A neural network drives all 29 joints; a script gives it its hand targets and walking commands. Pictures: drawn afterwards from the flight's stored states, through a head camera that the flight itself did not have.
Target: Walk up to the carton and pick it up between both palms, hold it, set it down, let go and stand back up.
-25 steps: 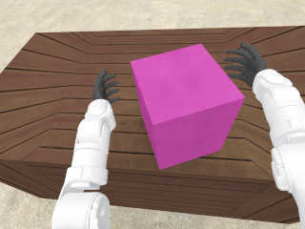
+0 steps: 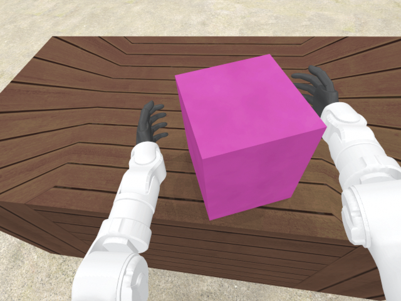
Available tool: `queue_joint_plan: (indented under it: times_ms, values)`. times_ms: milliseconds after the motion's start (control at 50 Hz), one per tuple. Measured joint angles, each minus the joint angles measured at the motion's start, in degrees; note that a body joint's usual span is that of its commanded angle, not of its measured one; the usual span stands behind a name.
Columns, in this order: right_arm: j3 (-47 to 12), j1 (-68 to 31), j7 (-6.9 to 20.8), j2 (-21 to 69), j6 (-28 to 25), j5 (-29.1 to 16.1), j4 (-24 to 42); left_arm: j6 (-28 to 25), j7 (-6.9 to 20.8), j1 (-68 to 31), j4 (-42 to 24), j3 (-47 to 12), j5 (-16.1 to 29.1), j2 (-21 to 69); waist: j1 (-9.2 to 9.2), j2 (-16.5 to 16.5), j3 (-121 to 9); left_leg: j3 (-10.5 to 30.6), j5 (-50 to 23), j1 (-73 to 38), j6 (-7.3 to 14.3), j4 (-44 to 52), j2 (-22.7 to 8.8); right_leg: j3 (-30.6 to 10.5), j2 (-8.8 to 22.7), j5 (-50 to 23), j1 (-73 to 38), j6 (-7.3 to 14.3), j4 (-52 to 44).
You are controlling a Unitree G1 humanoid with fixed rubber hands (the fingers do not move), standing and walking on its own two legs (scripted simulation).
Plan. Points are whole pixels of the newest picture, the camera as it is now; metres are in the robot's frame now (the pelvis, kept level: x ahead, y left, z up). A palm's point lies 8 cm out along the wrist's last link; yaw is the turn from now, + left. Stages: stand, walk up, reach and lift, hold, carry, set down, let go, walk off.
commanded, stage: reach and lift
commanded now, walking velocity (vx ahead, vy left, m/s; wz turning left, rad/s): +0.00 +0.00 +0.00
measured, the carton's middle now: (237, 141) +0.46 +0.05 +0.04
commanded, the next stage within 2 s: none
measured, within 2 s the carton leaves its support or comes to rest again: neither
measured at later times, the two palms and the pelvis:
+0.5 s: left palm (155, 142) +0.38 +0.20 +0.09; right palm (302, 108) +0.51 -0.06 +0.11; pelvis +0.01 -0.01 +0.00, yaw +2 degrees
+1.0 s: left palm (148, 147) +0.36 +0.21 +0.09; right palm (297, 110) +0.49 -0.05 +0.12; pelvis +0.01 -0.02 +0.01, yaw +3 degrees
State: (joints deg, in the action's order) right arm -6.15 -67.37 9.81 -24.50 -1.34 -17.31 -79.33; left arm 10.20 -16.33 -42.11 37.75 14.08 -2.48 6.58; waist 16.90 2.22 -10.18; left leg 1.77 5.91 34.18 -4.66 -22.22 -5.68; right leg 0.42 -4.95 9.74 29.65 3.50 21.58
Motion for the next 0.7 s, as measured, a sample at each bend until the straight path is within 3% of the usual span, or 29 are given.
queue_joint_plan:
  times_ms: [160,360,520,620,700]
  values:
    - [2.0,0.4,-0.6,2.8,-0.2,3.7,0.5,-0.7,2.0,-1.3,0.3,3.8,-3.8,2.9,-0.78,0.0,0.6,-1.7,-0.3,-2.8,0.2,2.2,0.0,-0.4,0.4,0.1,-1.8,0.1,-0.9]
    - [2.8,1.7,-2.6,6.8,-1.4,5.5,3.0,-0.5,2.0,0.7,-3.7,7.6,-8.6,5.3,-2.72,-0.4,3.0,-3.2,-0.5,-5.0,0.5,2.8,-0.3,0.4,0.4,0.2,-4.6,0.6,-2.2]
    - [5.0,2.5,-5.6,8.5,-1.7,6.8,5.3,0.3,1.3,1.1,-6.2,8.5,-9.8,6.5,-2.87,0.0,4.1,-3.3,-1.2,-5.3,0.7,3.1,-0.4,1.4,0.3,-0.1,-5.2,0.9,-2.6]
    - [8.5,2.9,-5.8,9.5,-1.6,9.5,5.9,0.4,2.3,0.4,-6.3,10.1,-11.2,6.6,-3.41,-0.4,4.7,-3.3,-1.8,-5.8,0.3,4.1,-0.5,1.9,0.2,-0.2,-5.5,1.2,-2.6]
    - [13.4,3.0,-5.7,10.8,-1.8,14.5,6.2,-0.2,4.6,0.1,-7.1,13.7,-14.1,8.1,-4.03,-1.1,5.2,-3.8,-2.6,-6.7,0.8,5.3,-0.4,2.0,0.3,-0.6,-6.1,1.3,-3.3]
